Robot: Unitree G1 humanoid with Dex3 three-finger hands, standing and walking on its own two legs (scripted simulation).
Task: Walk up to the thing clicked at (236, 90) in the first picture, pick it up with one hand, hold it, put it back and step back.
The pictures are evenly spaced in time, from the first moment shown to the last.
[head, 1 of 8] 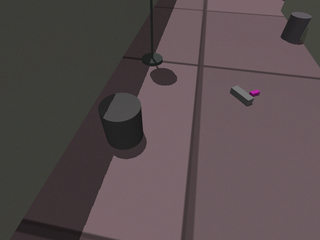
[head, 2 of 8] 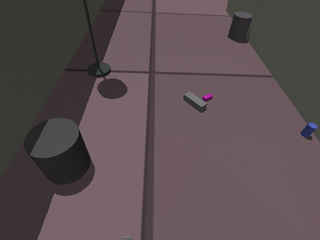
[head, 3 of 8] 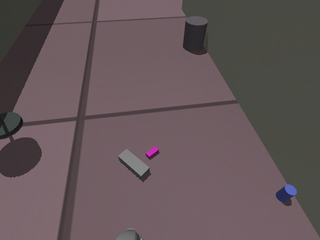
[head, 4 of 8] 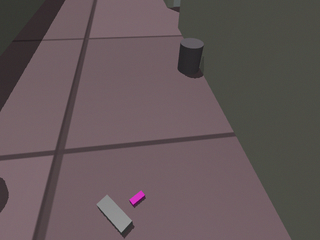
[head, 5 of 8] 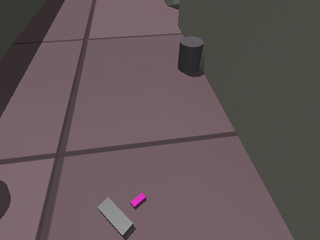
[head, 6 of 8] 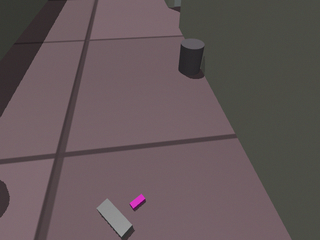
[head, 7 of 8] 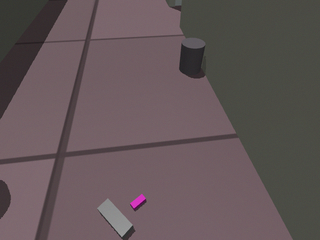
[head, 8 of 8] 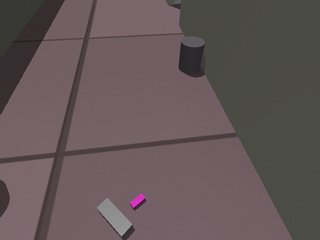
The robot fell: no
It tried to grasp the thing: no
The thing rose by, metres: 0.00
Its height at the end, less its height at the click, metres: +0.00
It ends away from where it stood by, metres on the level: 0.00
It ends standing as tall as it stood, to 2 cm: yes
